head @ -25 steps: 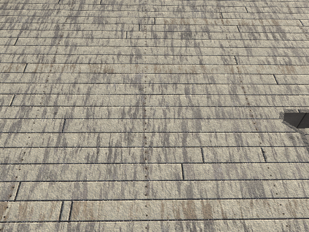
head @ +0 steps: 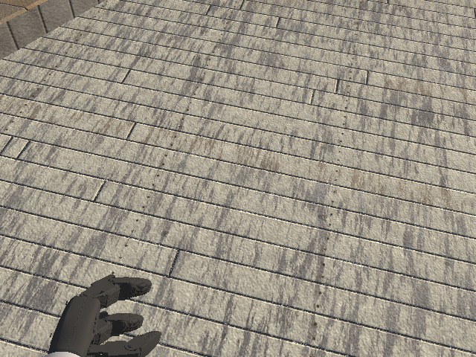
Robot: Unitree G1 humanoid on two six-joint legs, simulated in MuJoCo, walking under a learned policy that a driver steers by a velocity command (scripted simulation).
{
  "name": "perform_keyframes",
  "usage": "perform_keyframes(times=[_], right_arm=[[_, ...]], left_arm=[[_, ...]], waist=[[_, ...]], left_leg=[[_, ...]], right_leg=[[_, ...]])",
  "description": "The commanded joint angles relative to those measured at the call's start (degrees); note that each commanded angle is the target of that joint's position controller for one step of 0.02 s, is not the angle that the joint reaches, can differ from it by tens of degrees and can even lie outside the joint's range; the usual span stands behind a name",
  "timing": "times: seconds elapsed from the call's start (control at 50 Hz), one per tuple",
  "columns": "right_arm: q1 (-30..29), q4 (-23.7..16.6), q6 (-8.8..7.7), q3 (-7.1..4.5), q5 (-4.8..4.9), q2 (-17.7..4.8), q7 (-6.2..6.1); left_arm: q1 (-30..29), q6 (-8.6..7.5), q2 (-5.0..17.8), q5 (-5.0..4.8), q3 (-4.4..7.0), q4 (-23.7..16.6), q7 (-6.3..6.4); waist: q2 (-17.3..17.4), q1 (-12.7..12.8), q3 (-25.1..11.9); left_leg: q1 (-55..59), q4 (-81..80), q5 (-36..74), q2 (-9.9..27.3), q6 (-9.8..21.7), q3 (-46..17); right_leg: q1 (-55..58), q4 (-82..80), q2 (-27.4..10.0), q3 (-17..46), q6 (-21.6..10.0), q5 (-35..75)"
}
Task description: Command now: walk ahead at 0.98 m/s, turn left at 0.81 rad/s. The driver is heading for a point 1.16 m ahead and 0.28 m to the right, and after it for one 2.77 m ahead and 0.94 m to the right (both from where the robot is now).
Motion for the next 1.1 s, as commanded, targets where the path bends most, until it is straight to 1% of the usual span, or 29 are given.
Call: perform_keyframes(times=[0.02,0.06,0.1,0.12,0.14,0.16,0.2,0.3,0.36,0.4,0.46,0.5,0.52,0.54,0.56,0.58,0.6,0.64,0.74,0.84,0.88,0.92,0.96,0.98,1.0,1.02,1.04,1.06,1.1], right_arm=[[-1.03,-2.56,-0.94,-2.06,0.35,-9.31,-0.91],[-2.64,-2.45,-1.54,-2.56,-0.36,-12.31,-1.15],[-10.19,-3.56,-1.84,-2.86,-2.55,-13.40,-0.70],[-9.95,-5.02,-2.24,-0.74,-3.37,-4.58,-0.48],[3.57,-5.82,-1.72,0.39,1.62,-1.83,-0.18],[-1.83,-3.70,-0.95,0.67,-0.87,-6.39,-0.83],[-12.91,-5.85,-0.31,0.55,-2.66,-6.88,0.34],[-21.38,-12.18,0.71,2.77,-4.31,-2.85,2.32],[-32.67,-17.06,-0.50,4.15,-4.53,-3.21,3.11],[-36.07,-18.11,-1.11,5.28,-3.34,-1.78,4.11],[-37.69,-18.32,-1.02,4.52,-2.70,-4.41,2.88],[-30.33,-16.10,-1.37,2.96,-3.40,-7.88,1.39],[-21.18,-13.46,-1.64,2.00,-3.50,-9.51,0.58],[-11.48,-11.28,-1.86,0.55,-4.18,-12.70,-0.68],[-1.78,-9.93,-1.89,-0.69,-5.59,-17.14,-1.60],[-4.77,-10.58,-1.06,-1.21,-5.37,-17.72,-1.20],[-10.26,-11.30,-0.70,-0.74,-4.33,-12.11,-0.88],[-14.08,-9.51,-1.33,0.39,-4.04,-6.66,-0.40],[-11.50,-4.39,-3.40,0.95,-1.25,-3.25,-0.01],[-12.77,-3.13,-4.02,0.48,-1.70,-6.36,-0.59],[-10.20,-2.60,-3.84,0.09,-1.70,-9.34,-1.13],[-8.39,-2.94,-2.56,-0.76,-1.84,-13.19,-2.09],[-12.38,-4.65,-0.40,-1.79,-2.54,-16.46,-2.71],[-13.78,-5.57,0.43,-1.92,-2.94,-16.31,-2.29],[-14.83,-6.62,0.29,-0.72,-3.22,-10.24,-1.06],[-9.19,-13.64,-0.85,0.58,-2.17,-7.51,-0.81],[-14.54,-15.17,-2.56,1.00,-2.73,-9.80,-0.91],[-16.73,-15.13,-3.34,1.23,-2.60,-10.31,-0.86],[-17.58,-14.83,-2.15,1.80,-4.24,-9.00,-1.00]], left_arm=[[-3.99,-0.95,4.52,-0.85,0.78,-5.57,0.49],[6.44,-1.08,8.88,-1.52,2.76,-2.90,1.84],[29.64,-0.81,13.89,-2.28,5.47,3.34,4.26],[37.57,-0.90,16.09,-0.66,6.08,4.92,5.10],[30.66,-1.09,17.75,0.80,6.86,4.96,3.70],[23.41,-1.00,9.98,0.08,6.15,2.61,2.38],[21.80,-1.54,4.61,0.16,4.93,5.01,1.64],[29.54,-3.96,5.27,-1.81,4.20,12.27,1.10],[31.63,-4.19,5.76,-2.50,4.18,12.28,0.85],[31.11,-4.45,9.23,-3.15,5.16,11.96,1.07],[34.33,-3.96,12.14,-3.49,5.45,13.09,0.85],[36.02,-3.38,13.92,-2.91,5.64,14.07,1.23],[35.09,-2.92,14.89,-2.86,5.88,14.14,1.46],[33.29,-2.84,13.45,-2.88,5.70,13.30,1.35],[33.57,-3.13,5.25,-2.07,4.19,10.91,1.56],[38.73,-2.40,3.77,-6.08,3.67,8.31,1.81],[31.34,-1.42,7.80,-4.58,4.43,8.72,2.20],[25.28,-0.42,6.31,-3.13,4.58,8.31,0.88],[18.53,3.38,2.35,-1.03,3.97,3.87,-1.29],[7.69,3.12,3.64,-1.34,2.71,-1.34,-3.33],[5.21,2.99,4.51,-1.29,2.52,-1.98,-3.79],[9.68,2.86,6.97,-1.49,3.13,-0.58,-3.36],[27.21,2.77,11.28,-1.51,5.16,3.87,-2.14],[37.53,2.64,13.83,-1.61,6.89,7.63,-0.84],[33.14,3.35,17.27,-3.01,8.55,7.94,0.54],[28.12,4.17,24.35,-0.70,9.43,4.85,0.46],[29.47,4.31,22.45,-1.21,9.66,3.04,1.06],[28.48,3.85,18.91,-1.46,8.89,4.39,1.74],[25.22,2.06,15.57,-1.83,7.74,4.96,2.21]], waist=[[4.04,3.45,0.21],[5.94,8.43,-6.47],[4.97,21.49,-14.18],[-7.52,20.85,-18.59],[-26.31,9.74,-23.94],[-8.55,10.51,-15.23],[5.21,10.19,-3.96],[-1.70,6.19,3.48],[0.64,7.89,6.92],[-1.17,8.25,5.65],[-2.34,9.27,3.10],[-4.58,5.89,-4.18],[-5.17,1.06,-8.76],[-4.69,-3.44,-13.57],[7.58,-3.33,-21.92],[17.87,1.28,-30.09],[7.60,1.29,-18.67],[1.65,3.60,-5.75],[5.29,8.28,1.35],[2.78,9.67,5.82],[2.07,9.39,5.79],[5.04,12.34,1.37],[7.01,21.67,-7.38],[4.09,25.11,-11.67],[-8.92,20.34,-6.34],[-16.24,11.68,-14.41],[-4.58,15.33,-17.24],[1.67,12.95,-7.71],[6.20,7.42,-0.77]], left_leg=[[-7.45,1.08,57.20,11.80,-2.62,-5.99],[-4.92,10.99,70.18,13.49,-4.53,-7.24],[-11.32,36.40,65.30,11.39,-4.26,-4.28],[-23.49,59.05,18.83,5.90,-4.05,-0.25],[-39.74,71.62,-7.59,0.10,-6.36,3.45],[-42.77,69.21,0.44,6.19,-4.90,4.59],[-42.65,65.03,4.90,8.87,-4.94,5.94],[-49.77,54.94,4.40,14.12,-6.37,7.09],[-47.31,38.77,15.48,15.54,-8.81,13.73],[-32.30,27.19,24.24,13.25,-9.23,16.32],[-27.53,21.19,24.73,10.38,-8.73,17.63],[-18.60,18.26,16.36,7.32,-7.63,16.96],[-7.85,16.79,14.99,7.66,-7.32,16.46],[6.07,18.61,10.35,14.31,-6.83,11.46],[17.19,18.84,-1.15,31.70,-6.83,-6.65],[21.95,6.98,-12.79,40.38,-1.09,-32.48],[13.03,3.55,-17.31,35.32,-2.29,-25.06],[-1.79,1.36,0.37,29.80,-4.24,-7.94],[-10.11,-3.52,18.83,26.84,-6.61,11.65],[-14.15,-7.86,32.51,21.25,-9.61,28.35],[-10.69,-5.08,51.67,21.45,-10.82,31.18],[-4.48,5.03,74.68,22.91,-11.75,31.38],[-7.02,28.31,82.03,25.59,-10.62,29.34],[-15.11,47.04,67.91,23.87,-10.07,28.33],[-31.73,69.83,7.89,11.96,-11.55,27.72],[-53.53,86.60,-9.70,7.09,-14.18,18.07],[-58.19,84.17,-5.00,9.93,-13.38,9.48],[-58.09,77.17,-1.93,12.65,-12.94,8.86],[-49.88,66.81,-1.60,16.11,-13.67,8.81]], right_leg=[[17.88,-9.83,5.45,-3.71,-2.70,4.58],[33.92,-10.08,7.71,-2.37,-4.00,1.05],[54.31,-10.62,2.99,-0.79,-5.74,-8.37],[65.81,-6.40,-8.80,13.03,-7.40,-21.17],[72.67,-20.17,-20.98,49.10,-16.87,-30.72],[62.68,-25.33,-16.89,47.00,-16.15,-42.27],[47.49,-27.25,-13.04,32.36,-14.74,-32.48],[38.32,-33.31,-8.95,19.78,-13.68,-20.33],[32.45,-36.69,-4.00,11.79,-13.23,-4.23],[25.69,-39.82,-2.85,8.82,-11.87,3.29],[35.94,-35.61,-4.35,8.70,-11.20,19.79],[43.24,-20.83,-4.58,8.35,-9.37,35.01],[40.35,-8.32,-3.41,7.77,-8.52,33.44],[29.46,6.40,-0.95,7.75,-8.04,20.50],[19.10,26.09,2.84,5.41,-8.62,-23.48],[7.15,41.08,5.33,4.73,-7.88,-29.38],[1.79,40.91,1.19,4.03,-8.10,-22.32],[3.16,35.79,-1.55,3.50,-7.16,-17.77],[0.31,32.25,-5.32,1.52,-6.02,-14.60],[7.81,11.51,-2.27,-6.06,-8.16,0.41],[13.86,4.73,1.72,-11.13,-10.14,1.54],[20.61,2.97,6.19,-13.61,-11.76,-2.76],[38.90,2.55,8.77,-10.81,-14.48,-9.49],[52.98,-1.63,9.51,-6.60,-15.89,-13.33],[57.76,-5.62,4.02,4.30,-17.69,-15.37],[72.64,-13.15,-9.01,36.64,-29.59,-13.35],[71.83,-23.59,-11.82,46.11,-29.89,-24.15],[61.93,-27.49,-11.11,43.97,-26.85,-25.83],[44.78,-27.61,-6.16,34.14,-23.19,-16.27]])
Velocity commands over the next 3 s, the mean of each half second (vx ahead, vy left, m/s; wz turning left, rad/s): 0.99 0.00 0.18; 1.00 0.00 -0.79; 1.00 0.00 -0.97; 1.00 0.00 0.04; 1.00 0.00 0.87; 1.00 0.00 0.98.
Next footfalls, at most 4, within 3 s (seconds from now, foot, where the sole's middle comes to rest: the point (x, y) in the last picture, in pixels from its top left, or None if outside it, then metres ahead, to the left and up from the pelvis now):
0.10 right None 0.32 -0.10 -0.77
0.54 left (150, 276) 0.70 0.17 -0.77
1.00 right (219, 168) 1.08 -0.07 -0.77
1.40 left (227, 84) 1.52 -0.15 -0.77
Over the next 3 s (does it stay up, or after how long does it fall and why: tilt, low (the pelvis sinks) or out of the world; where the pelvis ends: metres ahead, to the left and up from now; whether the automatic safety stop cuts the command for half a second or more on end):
stays up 2.32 -0.95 0.00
